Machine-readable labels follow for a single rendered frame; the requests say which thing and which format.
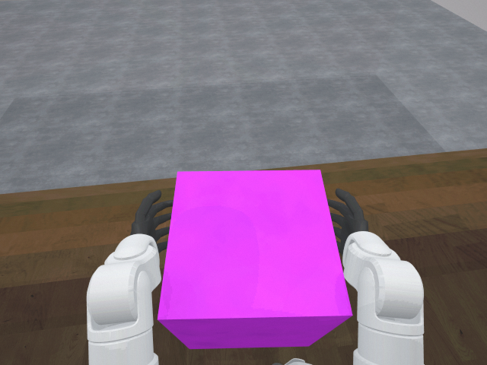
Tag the carton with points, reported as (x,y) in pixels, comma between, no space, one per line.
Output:
(252,261)

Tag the right robot hand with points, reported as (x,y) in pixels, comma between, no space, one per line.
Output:
(353,220)

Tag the left robot hand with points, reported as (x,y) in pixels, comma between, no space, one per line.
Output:
(145,222)

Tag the right robot forearm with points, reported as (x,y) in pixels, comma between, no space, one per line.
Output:
(390,309)

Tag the left robot forearm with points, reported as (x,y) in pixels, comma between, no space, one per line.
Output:
(119,304)

